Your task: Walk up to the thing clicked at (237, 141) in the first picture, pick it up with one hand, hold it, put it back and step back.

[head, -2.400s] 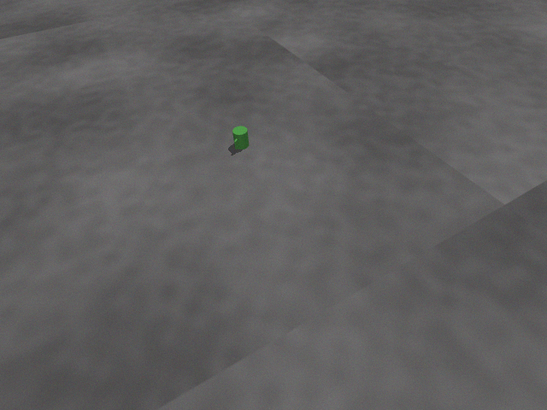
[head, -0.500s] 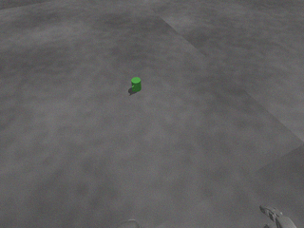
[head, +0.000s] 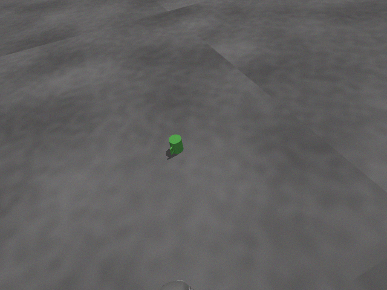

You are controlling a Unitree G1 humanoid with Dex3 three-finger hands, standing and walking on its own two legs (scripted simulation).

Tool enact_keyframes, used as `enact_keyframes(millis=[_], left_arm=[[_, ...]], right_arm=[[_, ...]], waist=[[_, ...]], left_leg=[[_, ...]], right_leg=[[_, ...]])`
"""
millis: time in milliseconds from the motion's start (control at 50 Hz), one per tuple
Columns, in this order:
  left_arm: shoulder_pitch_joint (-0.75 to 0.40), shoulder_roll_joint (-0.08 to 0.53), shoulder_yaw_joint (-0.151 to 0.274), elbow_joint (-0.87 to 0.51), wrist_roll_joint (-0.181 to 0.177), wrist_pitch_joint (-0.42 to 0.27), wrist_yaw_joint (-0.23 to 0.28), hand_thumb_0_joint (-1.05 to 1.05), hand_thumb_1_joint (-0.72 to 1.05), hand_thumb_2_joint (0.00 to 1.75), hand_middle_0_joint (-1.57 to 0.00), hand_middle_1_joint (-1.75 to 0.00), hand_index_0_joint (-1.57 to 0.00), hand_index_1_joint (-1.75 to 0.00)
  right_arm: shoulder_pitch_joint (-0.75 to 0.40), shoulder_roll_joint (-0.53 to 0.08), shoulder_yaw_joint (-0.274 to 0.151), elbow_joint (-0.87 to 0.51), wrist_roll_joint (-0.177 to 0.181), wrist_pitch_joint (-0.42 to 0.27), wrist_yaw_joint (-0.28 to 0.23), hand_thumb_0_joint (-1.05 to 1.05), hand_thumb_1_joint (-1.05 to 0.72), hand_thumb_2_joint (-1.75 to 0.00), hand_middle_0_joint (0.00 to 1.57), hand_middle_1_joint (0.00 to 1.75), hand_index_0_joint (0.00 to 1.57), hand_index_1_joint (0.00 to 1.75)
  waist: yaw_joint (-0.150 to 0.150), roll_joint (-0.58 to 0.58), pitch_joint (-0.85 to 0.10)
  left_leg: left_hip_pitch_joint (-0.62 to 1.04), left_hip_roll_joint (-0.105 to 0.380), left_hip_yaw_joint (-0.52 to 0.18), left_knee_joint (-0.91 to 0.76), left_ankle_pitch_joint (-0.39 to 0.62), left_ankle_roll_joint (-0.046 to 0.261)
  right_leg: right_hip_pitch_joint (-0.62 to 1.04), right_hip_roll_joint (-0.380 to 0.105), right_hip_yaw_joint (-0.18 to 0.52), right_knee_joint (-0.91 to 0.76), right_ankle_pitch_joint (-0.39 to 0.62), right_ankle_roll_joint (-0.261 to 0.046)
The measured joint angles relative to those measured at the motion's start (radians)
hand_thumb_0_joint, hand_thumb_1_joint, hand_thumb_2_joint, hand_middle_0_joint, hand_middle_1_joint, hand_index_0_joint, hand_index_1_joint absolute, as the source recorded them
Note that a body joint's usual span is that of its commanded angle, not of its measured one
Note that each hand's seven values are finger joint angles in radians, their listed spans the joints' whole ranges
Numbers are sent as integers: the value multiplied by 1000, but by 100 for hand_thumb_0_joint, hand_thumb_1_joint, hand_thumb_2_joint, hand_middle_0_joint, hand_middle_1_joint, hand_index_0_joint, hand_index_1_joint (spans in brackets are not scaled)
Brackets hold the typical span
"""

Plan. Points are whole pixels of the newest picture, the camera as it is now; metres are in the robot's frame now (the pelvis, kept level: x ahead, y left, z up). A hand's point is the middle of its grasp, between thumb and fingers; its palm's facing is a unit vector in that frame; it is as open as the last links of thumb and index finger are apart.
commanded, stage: walk up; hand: left
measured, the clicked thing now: (175, 146) +1.12 +0.29 -0.71
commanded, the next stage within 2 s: none
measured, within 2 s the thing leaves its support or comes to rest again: neither
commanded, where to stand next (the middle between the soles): +0.74 +0.05 m, yaw -3 degrees
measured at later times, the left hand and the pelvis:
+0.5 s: hand (104, 234) +0.29 +0.31 -0.14, palm faces -0.09 -0.93 -0.35, open 7.4 cm; pelvis +0.22 +0.04 +0.00, yaw -2 degrees
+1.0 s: hand (114, 185) +0.45 +0.32 -0.14, palm faces -0.04 -0.92 -0.39, open 7.4 cm; pelvis +0.41 +0.04 -0.01, yaw -1 degrees
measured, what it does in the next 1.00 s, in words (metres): walks ahead: left foot, then right foot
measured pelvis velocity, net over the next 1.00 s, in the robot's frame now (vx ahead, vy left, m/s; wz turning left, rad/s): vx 0.41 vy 0.04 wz -0.02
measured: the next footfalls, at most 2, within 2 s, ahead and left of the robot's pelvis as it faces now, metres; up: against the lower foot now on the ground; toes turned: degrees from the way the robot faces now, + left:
left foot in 0.22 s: +0.26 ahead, +0.15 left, +0.00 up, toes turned +6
right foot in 0.62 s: +0.42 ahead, -0.12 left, +0.00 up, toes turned -7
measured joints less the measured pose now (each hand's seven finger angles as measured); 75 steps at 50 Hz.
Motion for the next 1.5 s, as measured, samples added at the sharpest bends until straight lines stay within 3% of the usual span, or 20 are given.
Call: enact_keyframes(millis=[120,200,240,300,340,500,620,660,680,760,860,980,1020,1040,1080,1160,1260,1380,1460,1500], left_arm=[[46,21,3,1,3,1,0,1,90,90,-21,-30,-20,-30],[68,38,0,1,2,10,3,1,90,90,-21,-30,-20,-30],[67,45,-2,7,-1,22,11,1,90,90,-21,-30,-20,-30],[35,40,-14,27,-8,43,23,1,90,90,-21,-30,-20,-30],[16,45,-17,28,-14,41,22,1,90,90,-21,-30,-20,-30],[-46,39,-3,11,-2,40,-13,1,90,90,-21,-30,-20,-30],[-67,38,9,6,4,21,-23,1,90,90,-21,-30,-20,-30],[-77,32,19,0,8,5,-8,1,90,90,-21,-30,-20,-30],[-79,28,17,-6,5,0,-2,1,90,90,-21,-30,-20,-30],[-69,0,-4,-24,-9,-3,9,0,90,90,-21,-30,-20,-30],[-31,2,-12,-29,-2,3,8,0,90,90,-21,-30,-20,-30],[10,35,-6,-19,3,15,5,1,90,90,-21,-30,-20,-30],[23,47,-6,-11,5,25,6,1,90,90,-21,-30,-20,-30],[24,54,-4,-4,6,32,9,1,90,90,-21,-30,-20,-30],[10,52,-5,23,1,51,21,1,90,90,-21,-30,-20,-30],[-26,63,-10,42,-10,53,22,1,90,90,-21,-30,-20,-30],[-55,53,-5,29,-8,53,4,1,90,90,-21,-30,-20,-30],[-97,25,-4,7,-1,59,-10,1,90,90,-21,-30,-20,-30],[-116,15,0,-10,2,43,-9,1,90,90,-21,-30,-20,-30],[-133,2,4,-22,5,28,3,1,90,90,-21,-30,-20,-30]], right_arm=[[-35,24,-2,-21,-12,8,26,0,-90,-90,20,30,21,30],[-50,24,-9,-30,-13,1,29,0,-90,-90,20,30,21,30],[-63,28,-17,-42,-22,-16,21,0,-90,-90,20,30,21,30],[-65,42,-15,-70,-2,-31,5,0,-90,-90,20,30,21,30],[-54,57,-2,-76,5,-33,-4,0,-90,-90,20,30,21,30],[32,45,10,-70,-3,-36,-8,0,-90,-90,20,30,21,30],[92,13,4,-54,-2,-13,-8,0,-90,-90,20,30,21,30],[96,7,2,-41,0,0,-15,0,-90,-90,20,30,21,30],[89,8,4,-32,-2,9,-20,0,-90,-90,20,30,21,30],[55,5,11,-12,5,21,-21,1,-90,-90,20,30,21,30],[30,14,5,-22,-5,16,3,1,-90,-90,20,30,21,30],[19,17,-8,-16,-15,10,20,0,-90,-90,20,30,21,30],[25,10,-15,-20,-18,-5,17,0,-90,-90,20,30,21,30],[23,12,-19,-23,-20,-15,10,0,-90,-90,20,30,21,30],[24,17,-19,-35,-16,-29,-2,0,-90,-90,20,30,21,30],[43,46,3,-41,-3,-35,-18,0,-90,-90,20,30,21,30],[80,53,16,-40,-5,-37,-26,0,-90,-90,20,30,21,30],[115,39,15,-48,-4,-25,-30,0,-90,-90,20,30,21,30],[128,30,16,-57,0,-8,-31,0,-90,-90,21,30,21,30],[110,30,17,-49,6,4,-40,0,-90,-90,20,30,21,30]], waist=[[22,-36,14],[26,-59,10],[21,-91,19],[-3,-102,29],[-13,-123,30],[-47,-125,21],[-68,-81,5],[-61,-45,11],[-55,-39,15],[-35,-11,24],[-19,-12,17],[-3,-51,1],[-9,-68,-10],[-12,-93,-7],[-27,-107,-2],[-49,-142,16],[-58,-149,32],[-76,-111,50],[-82,-81,46],[-77,-48,63]], left_leg=[[-22,37,12,-291,131,-5],[52,23,44,-424,174,14],[71,-5,66,-394,192,17],[99,-8,75,-345,118,20],[153,-15,88,-389,111,19],[319,-30,118,-513,71,17],[360,-5,113,-419,-63,-15],[305,21,72,-239,-124,8],[262,8,43,-127,-141,13],[106,-15,2,74,-81,17],[11,23,2,-92,-2,-4],[45,36,22,-333,91,-10],[89,19,39,-384,124,-5],[95,1,56,-362,131,-3],[99,-8,69,-317,84,7],[186,-21,83,-395,76,17],[293,-39,102,-502,76,25],[371,-41,110,-516,18,13],[375,-23,108,-404,-89,-7],[315,-2,70,-223,-125,8]], right_leg=[[113,5,-9,-72,-48,20],[161,-10,-13,-17,-146,50],[119,-48,11,147,-202,23],[-36,-4,110,487,-204,-14],[-123,1,134,566,-152,-21],[-273,-65,95,287,-15,13],[-173,-36,62,43,88,0],[-164,-7,44,86,90,11],[-161,-4,42,109,64,11],[-88,1,35,55,43,7],[-10,4,31,-25,33,5],[42,-15,32,0,-53,23],[36,-36,39,71,-119,25],[14,-58,57,146,-147,4],[-69,-31,120,356,-193,-16],[-208,1,145,529,-118,-19],[-278,-28,122,395,-38,11],[-252,-37,80,169,49,3],[-154,3,55,28,105,-17],[-146,25,39,73,93,-11]])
